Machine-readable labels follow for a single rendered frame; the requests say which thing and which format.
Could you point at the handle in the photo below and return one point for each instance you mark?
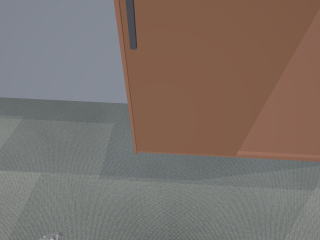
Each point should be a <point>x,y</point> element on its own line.
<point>130,11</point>

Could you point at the wardrobe door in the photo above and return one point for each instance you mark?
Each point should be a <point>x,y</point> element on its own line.
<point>289,122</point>
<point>204,69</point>

